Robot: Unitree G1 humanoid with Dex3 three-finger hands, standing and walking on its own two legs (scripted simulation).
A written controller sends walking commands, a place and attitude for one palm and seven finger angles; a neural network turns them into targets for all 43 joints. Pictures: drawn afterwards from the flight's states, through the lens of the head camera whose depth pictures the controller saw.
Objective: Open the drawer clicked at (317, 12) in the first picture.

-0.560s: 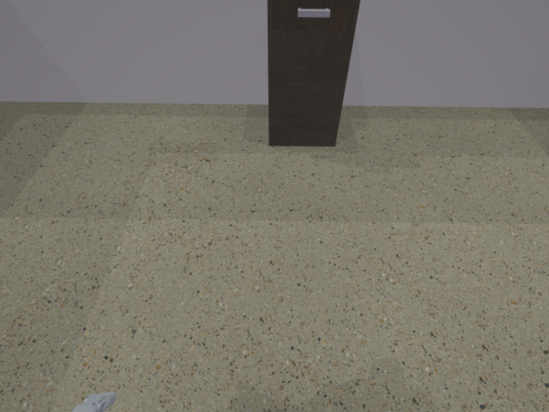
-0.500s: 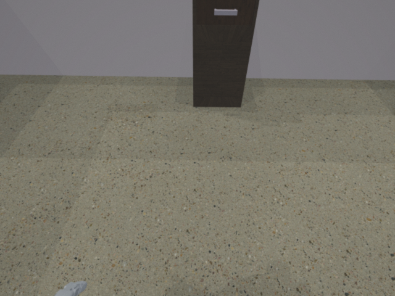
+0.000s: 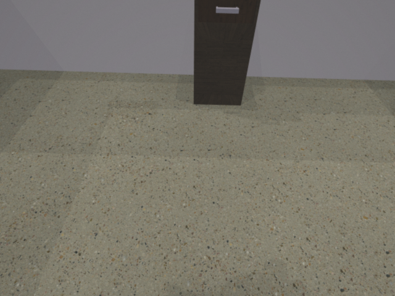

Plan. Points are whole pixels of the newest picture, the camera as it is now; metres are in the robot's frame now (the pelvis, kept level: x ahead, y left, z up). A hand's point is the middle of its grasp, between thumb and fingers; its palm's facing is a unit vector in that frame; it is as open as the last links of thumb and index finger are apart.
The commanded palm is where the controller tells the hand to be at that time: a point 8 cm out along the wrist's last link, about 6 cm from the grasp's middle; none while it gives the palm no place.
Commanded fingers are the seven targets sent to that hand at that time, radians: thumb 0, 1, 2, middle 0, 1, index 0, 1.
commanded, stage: stand and wait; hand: left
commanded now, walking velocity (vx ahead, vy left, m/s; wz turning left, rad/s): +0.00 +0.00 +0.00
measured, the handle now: (227, 9) +1.67 -0.09 -0.02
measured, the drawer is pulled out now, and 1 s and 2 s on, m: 0.00 0.00 0.00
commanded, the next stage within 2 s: look at it before walking up in 0.26 s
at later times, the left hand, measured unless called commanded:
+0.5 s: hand out of the picture +0.06 +0.25 -0.15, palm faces -0.04 -0.94 -0.33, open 7.4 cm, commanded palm none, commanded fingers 0.00 0.90 0.90 -0.20 -0.30 -0.20 -0.30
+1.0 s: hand out of the picture +0.07 +0.25 -0.15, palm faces -0.04 -0.94 -0.33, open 7.4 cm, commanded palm none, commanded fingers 0.00 0.90 0.90 -0.20 -0.30 -0.20 -0.30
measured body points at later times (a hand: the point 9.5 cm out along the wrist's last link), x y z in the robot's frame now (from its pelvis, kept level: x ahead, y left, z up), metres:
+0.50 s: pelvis -0.01 +0.00 +0.00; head -0.01 +0.00 +0.45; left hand +0.07 +0.29 -0.13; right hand +0.06 -0.30 -0.13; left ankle +0.00 +0.12 -0.74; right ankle +0.00 -0.12 -0.74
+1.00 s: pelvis +0.00 +0.00 +0.00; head +0.00 +0.00 +0.45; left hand +0.08 +0.30 -0.13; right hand +0.08 -0.30 -0.13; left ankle +0.00 +0.12 -0.74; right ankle +0.00 -0.12 -0.74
